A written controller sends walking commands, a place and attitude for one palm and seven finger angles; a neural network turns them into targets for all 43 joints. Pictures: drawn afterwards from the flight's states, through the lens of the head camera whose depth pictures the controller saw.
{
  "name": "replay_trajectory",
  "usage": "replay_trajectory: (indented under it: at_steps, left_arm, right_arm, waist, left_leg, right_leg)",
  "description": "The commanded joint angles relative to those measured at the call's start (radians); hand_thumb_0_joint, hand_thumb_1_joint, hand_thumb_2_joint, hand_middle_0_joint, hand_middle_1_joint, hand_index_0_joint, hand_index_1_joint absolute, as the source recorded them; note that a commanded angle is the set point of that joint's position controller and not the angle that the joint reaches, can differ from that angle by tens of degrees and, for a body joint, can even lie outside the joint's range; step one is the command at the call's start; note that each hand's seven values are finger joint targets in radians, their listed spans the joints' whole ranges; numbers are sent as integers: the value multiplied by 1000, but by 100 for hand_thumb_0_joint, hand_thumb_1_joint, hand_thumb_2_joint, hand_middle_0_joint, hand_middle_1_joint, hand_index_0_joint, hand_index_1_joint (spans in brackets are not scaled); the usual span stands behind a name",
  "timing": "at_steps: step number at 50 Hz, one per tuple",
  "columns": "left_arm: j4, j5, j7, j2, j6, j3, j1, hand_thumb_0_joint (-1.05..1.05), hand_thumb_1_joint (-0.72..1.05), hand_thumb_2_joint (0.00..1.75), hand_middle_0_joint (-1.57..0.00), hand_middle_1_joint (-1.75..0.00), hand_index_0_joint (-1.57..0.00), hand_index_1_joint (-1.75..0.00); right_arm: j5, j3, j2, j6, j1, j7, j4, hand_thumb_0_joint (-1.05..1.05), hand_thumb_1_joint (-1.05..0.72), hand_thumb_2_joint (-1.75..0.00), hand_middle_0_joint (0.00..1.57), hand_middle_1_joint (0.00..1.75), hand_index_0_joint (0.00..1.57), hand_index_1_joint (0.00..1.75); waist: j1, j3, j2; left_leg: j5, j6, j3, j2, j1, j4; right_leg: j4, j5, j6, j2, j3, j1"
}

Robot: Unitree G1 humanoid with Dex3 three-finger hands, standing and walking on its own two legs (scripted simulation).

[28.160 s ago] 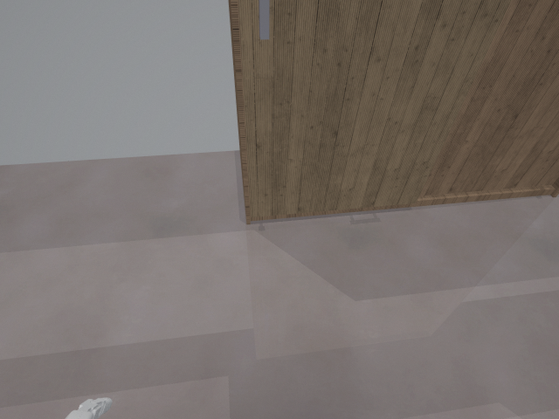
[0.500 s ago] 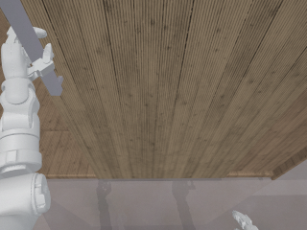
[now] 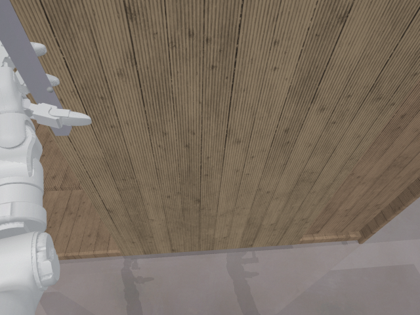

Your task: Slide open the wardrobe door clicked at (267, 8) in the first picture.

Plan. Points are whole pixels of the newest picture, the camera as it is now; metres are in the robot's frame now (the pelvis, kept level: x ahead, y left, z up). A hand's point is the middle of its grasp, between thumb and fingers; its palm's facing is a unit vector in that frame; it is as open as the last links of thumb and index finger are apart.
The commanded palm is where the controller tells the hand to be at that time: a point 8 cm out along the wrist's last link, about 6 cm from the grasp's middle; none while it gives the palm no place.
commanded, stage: loosen the grip on the handle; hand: left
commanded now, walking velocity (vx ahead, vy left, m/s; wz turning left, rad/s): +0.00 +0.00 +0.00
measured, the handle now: (37, 66) +0.46 +0.32 +0.24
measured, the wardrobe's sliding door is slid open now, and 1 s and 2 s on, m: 0.45 0.44 0.44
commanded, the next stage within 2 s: slip the hand off the handle in 0.04 s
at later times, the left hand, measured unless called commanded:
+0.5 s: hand (36, 90) +0.42 +0.31 +0.22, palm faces +0.43 -0.89 -0.12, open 14.1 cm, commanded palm +0.38 +0.37 +0.21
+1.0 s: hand (10, 106) +0.39 +0.34 +0.21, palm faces +0.44 -0.89 -0.13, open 14.7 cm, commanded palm +0.33 +0.38 +0.21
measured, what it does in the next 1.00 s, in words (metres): stands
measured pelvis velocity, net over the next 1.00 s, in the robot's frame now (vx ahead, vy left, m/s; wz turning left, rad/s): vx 0.04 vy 0.01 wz -0.02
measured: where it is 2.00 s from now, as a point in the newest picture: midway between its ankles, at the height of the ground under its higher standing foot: outside the picture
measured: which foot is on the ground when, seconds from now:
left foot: down 0.00-1.00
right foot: down 0.00-1.00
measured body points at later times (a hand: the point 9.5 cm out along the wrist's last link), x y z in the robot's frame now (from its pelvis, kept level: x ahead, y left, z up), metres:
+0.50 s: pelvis +0.03 +0.01 +0.01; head +0.03 +0.02 +0.46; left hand +0.40 +0.36 +0.22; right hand +0.18 -0.23 -0.08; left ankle +0.06 +0.10 -0.73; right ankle +0.02 -0.08 -0.73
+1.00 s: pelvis +0.04 +0.01 +0.00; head +0.04 +0.01 +0.45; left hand +0.36 +0.39 +0.21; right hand +0.14 -0.26 -0.10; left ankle +0.06 +0.10 -0.73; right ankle +0.02 -0.08 -0.73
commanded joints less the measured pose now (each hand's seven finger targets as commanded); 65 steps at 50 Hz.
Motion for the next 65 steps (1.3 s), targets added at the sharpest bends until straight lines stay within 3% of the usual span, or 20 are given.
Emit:
replay_trajectory:
  at_steps: [1,5,6,11,18,21,23,26,30,32,33,34,37,39,43,47,50,55,58,65]
  left_arm:
    - [-323,-25,33,253,-15,36,-397,0,-55,20,-25,-115,-25,-115]
    - [-391,-47,37,206,25,37,-310,0,-55,20,-25,-115,-25,-115]
    - [-394,-52,39,210,36,50,-307,0,-55,20,-25,-115,-25,-115]
    - [-437,-25,52,261,84,99,-275,0,-55,20,-25,-115,-25,-115]
    - [-441,-37,37,307,139,158,-215,0,-55,20,-25,-115,-25,-115]
    - [-414,-44,23,315,152,160,-209,0,-55,20,-25,-115,-25,-115]
    - [-419,-38,17,315,144,152,-229,0,-55,20,-25,-115,-25,-115]
    - [-425,-32,6,370,130,200,-192,0,-55,20,-25,-115,-25,-115]
    - [-399,-31,-35,367,94,164,-246,0,-55,20,-25,-115,-25,-115]
    - [-387,-26,-62,400,63,166,-303,0,-55,20,-25,-115,-25,-115]
    - [-406,-23,-77,419,43,172,-320,0,-55,20,-25,-115,-25,-115]
    - [-413,-22,-92,399,30,150,-309,0,-55,20,-25,-115,-25,-115]
    - [-403,-53,-132,362,-5,126,-285,0,-55,20,-25,-115,-25,-115]
    - [-404,-88,-158,329,3,122,-203,0,-55,20,-25,-115,-25,-115]
    - [-441,-145,-174,350,54,202,-24,0,-55,20,-25,-115,-25,-115]
    - [-595,-152,-127,405,91,299,92,0,-55,20,-25,-115,-25,-115]
    - [-714,-143,-91,388,96,325,148,0,-55,20,-25,-115,-25,-115]
    - [-841,-139,-87,273,111,234,178,0,-55,20,-25,-115,-25,-115]
    - [-836,-155,-113,232,148,196,192,0,-55,20,-25,-115,-25,-115]
    - [-908,-173,-119,190,200,158,214,0,-55,20,-25,-115,-25,-115]
  right_arm:
    - [0,-48,-147,-58,-102,-15,-166,0,-90,-90,20,30,20,30]
    - [1,-46,-143,-58,-99,-19,-169,0,-90,-90,20,30,20,30]
    - [1,-46,-145,-59,-97,-21,-167,0,-90,-90,20,30,20,30]
    - [-3,-43,-138,-48,-101,-27,-177,0,-90,-90,20,30,20,30]
    - [0,-35,-128,-15,-112,-35,-195,0,-90,-90,20,30,20,30]
    - [5,-31,-127,-5,-122,-39,-200,0,-90,-90,20,30,20,30]
    - [3,-30,-129,0,-120,-40,-204,0,-90,-90,20,30,20,30]
    - [1,-35,-130,5,-113,-38,-210,0,-90,-90,20,30,20,30]
    - [4,-35,-138,8,-99,-39,-204,0,-90,-90,20,30,20,30]
    - [2,-38,-147,5,-79,-42,-188,0,-90,-90,20,30,20,30]
    - [1,-40,-149,3,-69,-42,-187,0,-90,-90,20,30,20,30]
    - [3,-41,-145,1,-73,-42,-190,0,-90,-90,20,30,20,30]
    - [3,-45,-149,-6,-60,-45,-179,0,-90,-90,20,30,20,30]
    - [8,-47,-149,-10,-63,-44,-184,0,-90,-90,20,30,20,30]
    - [17,-49,-155,-11,-80,-39,-208,0,-90,-90,20,30,20,30]
    - [17,-49,-147,-12,-114,-33,-238,0,-90,-90,20,30,20,30]
    - [11,-49,-133,-20,-136,-26,-253,0,-90,-90,20,30,20,30]
    - [10,-37,-115,-35,-176,-30,-256,0,-90,-90,20,30,20,30]
    - [16,-33,-116,-42,-187,-44,-244,0,-90,-90,20,30,20,30]
    - [19,-14,-104,-63,-231,-61,-249,0,-90,-90,20,30,20,30]
  waist:
    - [20,-223,59]
    - [21,-215,31]
    - [21,-207,5]
    - [35,-255,46]
    - [53,-260,50]
    - [43,-222,38]
    - [36,-220,48]
    - [52,-257,72]
    - [21,-232,72]
    - [5,-233,89]
    - [8,-275,122]
    - [7,-271,155]
    - [1,-280,140]
    - [15,-284,138]
    - [67,-275,80]
    - [106,-258,67]
    - [106,-262,76]
    - [79,-232,150]
    - [64,-183,126]
    - [71,-161,97]
  left_leg:
    - [-88,31,-46,1,179,-109]
    - [26,30,-47,6,231,-108]
    - [27,30,-50,7,232,-111]
    - [105,23,-52,5,272,-109]
    - [178,15,-44,2,261,-103]
    - [146,12,-43,2,247,-106]
    - [150,15,-42,1,247,-102]
    - [178,14,-41,-1,254,-93]
    - [128,21,-40,-2,241,-89]
    - [118,25,-42,0,243,-78]
    - [133,26,-46,-4,265,-75]
    - [134,25,-49,-4,279,-72]
    - [136,28,-62,-1,304,-65]
    - [136,26,-69,-4,311,-68]
    - [166,27,-61,-6,260,-79]
    - [197,27,-48,-4,244,-89]
    - [217,25,-44,-2,263,-93]
    - [198,19,-52,-2,319,-96]
    - [143,15,-66,1,324,-114]
    - [84,8,-94,-4,339,-139]
  right_leg:
    - [-168,-88,30,-65,110,25]
    - [-148,42,33,-52,78,28]
    - [-149,46,35,-51,74,26]
    - [-124,111,31,-49,61,45]
    - [-117,192,29,-51,57,92]
    - [-126,161,32,-49,54,69]
    - [-126,167,32,-50,57,64]
    - [-113,189,28,-47,59,81]
    - [-123,150,33,-45,66,51]
    - [-126,141,32,-45,73,40]
    - [-118,149,30,-41,76,44]
    - [-116,139,27,-38,74,29]
    - [-120,128,25,-33,67,11]
    - [-120,130,25,-29,63,14]
    - [-112,193,26,-34,59,83]
    - [-104,215,29,-35,52,115]
    - [-93,220,30,-29,52,111]
    - [-97,177,28,-25,44,60]
    - [-119,137,28,-27,40,40]
    - [-137,102,25,-32,34,43]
